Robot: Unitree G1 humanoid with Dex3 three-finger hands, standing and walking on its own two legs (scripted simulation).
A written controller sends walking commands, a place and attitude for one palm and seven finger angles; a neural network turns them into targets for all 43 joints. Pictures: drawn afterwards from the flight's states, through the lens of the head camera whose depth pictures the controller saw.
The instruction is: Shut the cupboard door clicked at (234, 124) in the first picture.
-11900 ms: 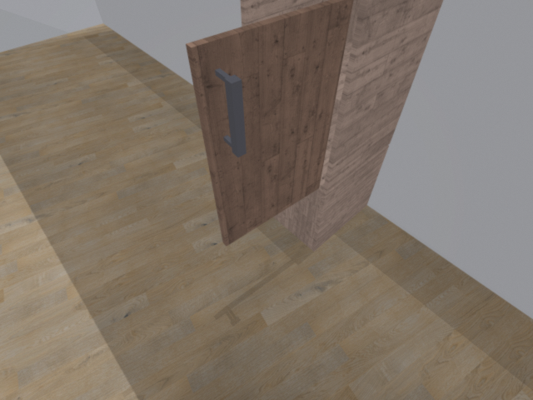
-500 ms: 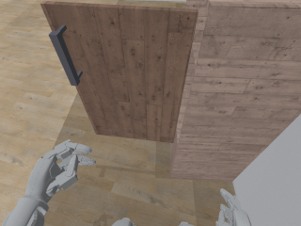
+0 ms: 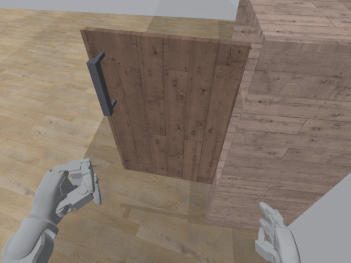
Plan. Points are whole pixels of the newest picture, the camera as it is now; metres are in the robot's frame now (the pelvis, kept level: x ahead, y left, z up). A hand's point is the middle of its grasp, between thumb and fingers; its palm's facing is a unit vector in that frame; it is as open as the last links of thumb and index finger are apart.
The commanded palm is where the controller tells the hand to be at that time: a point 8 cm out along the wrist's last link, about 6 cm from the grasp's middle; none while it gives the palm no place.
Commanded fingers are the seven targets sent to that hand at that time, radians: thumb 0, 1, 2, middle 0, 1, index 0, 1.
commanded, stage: raise the hand and make a fist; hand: left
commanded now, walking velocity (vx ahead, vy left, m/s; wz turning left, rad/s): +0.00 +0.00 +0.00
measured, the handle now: (104, 85) +0.50 +0.24 +0.14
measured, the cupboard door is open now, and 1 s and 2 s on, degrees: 85 85 85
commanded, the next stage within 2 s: bring the fist close to the handle in 0.66 s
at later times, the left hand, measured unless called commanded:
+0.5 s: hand (96, 176) +0.24 +0.18 +0.14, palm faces -0.06 -1.00 -0.06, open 3.1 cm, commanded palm +0.21 +0.22 +0.15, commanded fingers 0.00 0.90 0.90 -1.30 -1.50 -1.30 -1.50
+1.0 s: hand (94, 161) +0.26 +0.19 +0.14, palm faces -0.01 -1.00 -0.09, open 3.1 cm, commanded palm +0.25 +0.23 +0.15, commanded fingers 0.00 0.90 0.90 -1.30 -1.50 -1.30 -1.50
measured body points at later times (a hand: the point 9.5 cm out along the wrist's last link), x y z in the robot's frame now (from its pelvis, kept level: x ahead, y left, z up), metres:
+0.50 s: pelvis +0.01 -0.02 +0.02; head -0.01 -0.03 +0.47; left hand +0.23 +0.23 +0.14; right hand +0.18 -0.25 -0.05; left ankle +0.00 +0.11 -0.71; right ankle +0.00 -0.12 -0.71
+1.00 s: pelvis +0.01 -0.03 +0.02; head +0.00 -0.05 +0.47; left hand +0.26 +0.24 +0.15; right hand +0.19 -0.25 -0.06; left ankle +0.00 +0.11 -0.71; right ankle +0.00 -0.12 -0.71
